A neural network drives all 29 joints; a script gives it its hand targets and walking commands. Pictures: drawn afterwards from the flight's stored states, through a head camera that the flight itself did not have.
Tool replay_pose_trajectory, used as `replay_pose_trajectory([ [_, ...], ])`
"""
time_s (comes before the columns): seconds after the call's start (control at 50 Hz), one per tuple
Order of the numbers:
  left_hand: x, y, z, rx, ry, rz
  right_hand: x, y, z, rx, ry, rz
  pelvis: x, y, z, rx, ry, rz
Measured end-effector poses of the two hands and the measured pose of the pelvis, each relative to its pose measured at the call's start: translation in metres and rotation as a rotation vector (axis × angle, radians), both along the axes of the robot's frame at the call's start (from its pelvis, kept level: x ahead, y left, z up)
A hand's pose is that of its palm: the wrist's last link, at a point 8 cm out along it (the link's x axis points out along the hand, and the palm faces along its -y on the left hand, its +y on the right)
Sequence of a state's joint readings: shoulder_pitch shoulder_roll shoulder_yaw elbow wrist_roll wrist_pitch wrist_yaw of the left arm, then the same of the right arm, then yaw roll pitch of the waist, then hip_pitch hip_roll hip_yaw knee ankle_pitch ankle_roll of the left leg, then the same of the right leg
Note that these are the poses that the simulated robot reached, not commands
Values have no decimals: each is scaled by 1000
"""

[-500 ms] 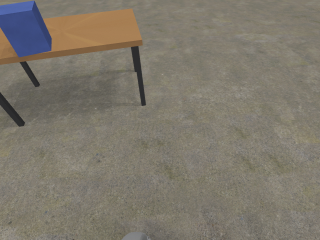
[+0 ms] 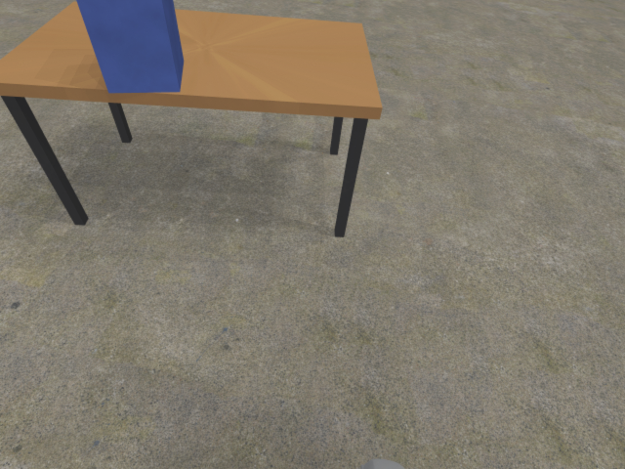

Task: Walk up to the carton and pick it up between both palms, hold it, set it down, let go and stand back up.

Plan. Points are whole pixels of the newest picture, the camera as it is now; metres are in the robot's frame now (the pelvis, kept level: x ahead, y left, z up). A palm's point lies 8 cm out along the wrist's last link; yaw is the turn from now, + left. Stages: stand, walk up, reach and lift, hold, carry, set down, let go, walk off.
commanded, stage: walk up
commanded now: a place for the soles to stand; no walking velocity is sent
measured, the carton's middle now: (138, 33) +1.22 +0.50 +0.01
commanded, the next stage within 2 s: none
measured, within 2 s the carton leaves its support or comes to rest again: neither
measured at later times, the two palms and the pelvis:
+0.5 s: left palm (75, 425) +0.21 +0.30 -0.09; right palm (432, 351) +0.34 -0.21 -0.12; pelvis +0.22 +0.04 +0.01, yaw +4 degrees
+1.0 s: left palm (58, 247) +0.51 +0.45 -0.09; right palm (339, 282) +0.47 -0.06 -0.11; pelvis +0.43 +0.20 +0.00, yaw +1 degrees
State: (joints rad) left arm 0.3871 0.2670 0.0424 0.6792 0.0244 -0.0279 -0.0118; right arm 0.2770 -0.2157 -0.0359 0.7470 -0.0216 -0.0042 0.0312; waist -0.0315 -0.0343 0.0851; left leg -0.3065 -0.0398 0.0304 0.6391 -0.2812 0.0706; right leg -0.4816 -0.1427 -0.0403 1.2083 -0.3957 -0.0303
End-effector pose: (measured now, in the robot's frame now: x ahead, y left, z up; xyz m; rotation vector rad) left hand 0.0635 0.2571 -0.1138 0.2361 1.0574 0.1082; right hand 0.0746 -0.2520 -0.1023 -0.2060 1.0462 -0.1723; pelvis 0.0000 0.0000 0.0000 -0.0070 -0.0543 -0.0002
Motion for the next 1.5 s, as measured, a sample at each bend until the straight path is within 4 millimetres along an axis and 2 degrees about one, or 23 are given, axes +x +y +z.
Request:
replay_pose_trajectory([
  [0.1,74,0,16,18,-67,-33,9,-1,-10,20,69,-37,47,6,3,31,7,1],
  [0.2,137,-3,21,63,-92,-63,35,-3,-34,64,120,-69,101,4,-7,48,14,-9],
  [0.26,163,-1,19,100,-122,-46,61,-3,-52,79,169,-34,130,2,-17,-2,6,4],
  [0.3,170,5,20,122,-127,0,83,2,-54,81,207,18,146,3,-18,-5,-4,29],
  [0.34,168,12,22,134,-105,53,112,5,-50,75,216,65,161,7,-13,-1,-14,43],
  [0.42,154,26,25,136,-7,121,188,15,-33,63,134,128,190,20,-2,-9,-20,65],
  [0.52,147,52,21,116,110,177,281,47,-9,70,6,184,231,45,6,-19,-16,79],
  [0.62,167,90,4,77,158,229,363,100,1,58,-77,246,281,84,-2,-40,-4,92],
  [0.66,183,110,-9,62,174,235,392,123,0,42,-112,257,303,106,-11,-47,3,89],
  [0.7,204,130,-23,48,196,218,412,146,-2,26,-140,250,320,125,-18,-14,-5,91],
  [0.74,231,145,-28,28,193,201,420,163,-2,21,-146,222,335,139,-20,-16,-11,88],
  [0.78,265,158,-24,21,162,176,419,173,0,20,-119,176,349,150,-14,-17,-14,85],
  [0.86,339,178,-5,27,47,115,407,181,3,2,-47,103,377,170,-2,-10,-19,66],
  [0.94,402,192,12,39,-24,58,397,185,-3,-2,23,40,404,187,3,6,-14,45],
  [1.04,469,199,22,62,-61,-10,392,193,-20,20,108,-19,440,203,1,21,-5,11],
  [1.12,513,204,19,97,-104,-34,402,202,-47,51,174,-28,472,210,-15,2,-3,-15],
  [1.16,523,210,17,120,-119,-23,414,209,-55,60,213,3,483,215,-19,-15,-15,-9],
  [1.2,525,220,18,139,-113,17,433,218,-57,62,238,38,494,221,-19,-9,-26,-3],
  [1.32,510,258,22,153,-7,73,525,246,-36,60,99,92,525,255,-6,-11,-31,2],
  [1.42,518,304,13,136,47,88,591,286,-19,60,-12,122,554,292,-7,-20,-17,5],
  [1.5,543,351,-12,117,62,91,626,325,-18,24,-65,119,585,332,-23,-17,-9,-3],
])
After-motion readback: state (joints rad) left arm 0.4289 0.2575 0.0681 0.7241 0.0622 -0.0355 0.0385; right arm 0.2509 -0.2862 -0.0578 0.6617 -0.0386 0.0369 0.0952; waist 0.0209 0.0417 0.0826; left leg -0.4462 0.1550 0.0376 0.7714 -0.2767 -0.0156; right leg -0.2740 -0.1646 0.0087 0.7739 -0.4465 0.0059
